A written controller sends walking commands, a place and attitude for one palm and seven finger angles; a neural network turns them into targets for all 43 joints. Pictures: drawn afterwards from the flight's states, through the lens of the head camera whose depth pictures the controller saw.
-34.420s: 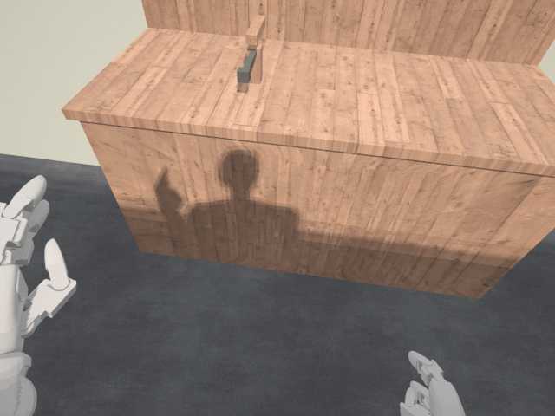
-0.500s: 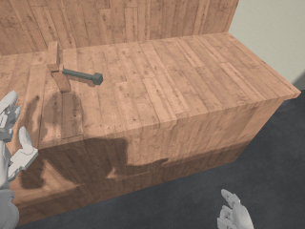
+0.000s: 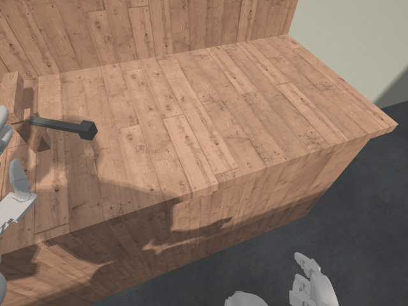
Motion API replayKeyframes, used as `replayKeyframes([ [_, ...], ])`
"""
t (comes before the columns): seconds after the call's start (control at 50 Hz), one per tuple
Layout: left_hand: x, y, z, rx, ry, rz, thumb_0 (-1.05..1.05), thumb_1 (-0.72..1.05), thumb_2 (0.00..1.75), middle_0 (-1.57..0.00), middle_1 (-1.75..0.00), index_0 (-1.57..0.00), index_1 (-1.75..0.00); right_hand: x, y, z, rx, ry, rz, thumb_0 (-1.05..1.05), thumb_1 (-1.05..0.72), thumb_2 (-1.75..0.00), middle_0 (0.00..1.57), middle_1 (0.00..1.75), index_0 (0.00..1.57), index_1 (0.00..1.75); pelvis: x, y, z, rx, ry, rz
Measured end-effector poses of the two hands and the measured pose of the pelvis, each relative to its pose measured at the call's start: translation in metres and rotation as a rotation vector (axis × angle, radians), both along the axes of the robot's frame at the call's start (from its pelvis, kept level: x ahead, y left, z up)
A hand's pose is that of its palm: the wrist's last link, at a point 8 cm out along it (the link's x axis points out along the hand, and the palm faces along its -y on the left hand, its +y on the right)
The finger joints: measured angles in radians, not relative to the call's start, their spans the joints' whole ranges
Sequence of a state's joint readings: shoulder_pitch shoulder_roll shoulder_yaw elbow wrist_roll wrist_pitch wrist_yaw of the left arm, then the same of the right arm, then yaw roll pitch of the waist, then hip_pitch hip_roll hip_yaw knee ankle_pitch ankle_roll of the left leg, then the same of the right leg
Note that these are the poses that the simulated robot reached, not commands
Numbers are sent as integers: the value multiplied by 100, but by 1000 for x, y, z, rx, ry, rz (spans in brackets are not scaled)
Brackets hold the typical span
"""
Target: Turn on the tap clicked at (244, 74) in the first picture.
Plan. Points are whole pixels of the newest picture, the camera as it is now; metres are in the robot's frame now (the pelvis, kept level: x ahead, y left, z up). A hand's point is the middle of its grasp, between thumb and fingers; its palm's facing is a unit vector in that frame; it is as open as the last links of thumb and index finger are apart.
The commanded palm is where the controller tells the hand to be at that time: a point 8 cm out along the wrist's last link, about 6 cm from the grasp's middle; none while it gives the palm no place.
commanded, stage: come to a stop and stand still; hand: left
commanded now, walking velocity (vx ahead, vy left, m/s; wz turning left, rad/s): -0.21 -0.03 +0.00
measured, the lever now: (87, 130) +0.43 +0.26 +0.09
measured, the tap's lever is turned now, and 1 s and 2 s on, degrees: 57 57 57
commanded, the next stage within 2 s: look again from close up in 1.36 s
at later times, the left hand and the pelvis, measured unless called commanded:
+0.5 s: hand (22, 181) +0.24 +0.25 +0.19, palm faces +0.44 -0.84 -0.32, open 7.4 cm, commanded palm +0.20 +0.29 +0.18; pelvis +0.04 +0.01 +0.00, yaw +0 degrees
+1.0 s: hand (16, 162) +0.28 +0.29 +0.18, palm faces +0.45 -0.82 -0.34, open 7.4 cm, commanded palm +0.23 +0.32 +0.18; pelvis +0.08 +0.04 +0.01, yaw +2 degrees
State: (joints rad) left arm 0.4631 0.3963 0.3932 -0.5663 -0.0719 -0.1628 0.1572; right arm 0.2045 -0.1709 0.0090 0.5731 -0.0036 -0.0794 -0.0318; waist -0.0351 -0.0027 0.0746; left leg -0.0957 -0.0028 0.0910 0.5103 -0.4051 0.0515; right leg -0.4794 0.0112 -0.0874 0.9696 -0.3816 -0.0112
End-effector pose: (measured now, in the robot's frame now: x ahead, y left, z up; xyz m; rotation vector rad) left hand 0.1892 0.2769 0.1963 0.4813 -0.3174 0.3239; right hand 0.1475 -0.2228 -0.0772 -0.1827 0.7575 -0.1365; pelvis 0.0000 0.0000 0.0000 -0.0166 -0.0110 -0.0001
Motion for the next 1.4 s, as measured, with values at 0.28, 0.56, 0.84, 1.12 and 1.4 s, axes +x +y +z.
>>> replayKeyframes([
  [0.28,19,-18,-6,10,25,48,2,89,90,-21,-31,-21,-30,75,-16,-7,-16,-14,84,2,-90,-90,20,30,20,30,34,-19,-6,22,-55,6],
  [0.56,14,30,0,-71,-39,96,2,89,90,-21,-31,-21,-30,74,20,27,-70,-84,50,2,-90,-90,20,30,20,30,41,17,6,3,-42,18],
  [0.84,29,44,-10,-91,40,119,2,89,90,-20,-30,-21,-30,73,57,8,-3,-13,111,2,-90,-90,21,30,20,30,58,34,11,5,-27,32],
  [1.12,65,43,-15,-108,78,85,2,89,90,-20,-30,-21,-30,121,37,22,-45,-53,75,2,-90,-90,21,30,20,30,88,36,13,-1,-2,29],
  [1.4,70,49,-12,-112,62,99,2,89,90,-21,-30,-21,-30,150,43,29,-49,-79,94,2,-90,-90,20,30,20,30,101,37,12,-6,0,33],
])
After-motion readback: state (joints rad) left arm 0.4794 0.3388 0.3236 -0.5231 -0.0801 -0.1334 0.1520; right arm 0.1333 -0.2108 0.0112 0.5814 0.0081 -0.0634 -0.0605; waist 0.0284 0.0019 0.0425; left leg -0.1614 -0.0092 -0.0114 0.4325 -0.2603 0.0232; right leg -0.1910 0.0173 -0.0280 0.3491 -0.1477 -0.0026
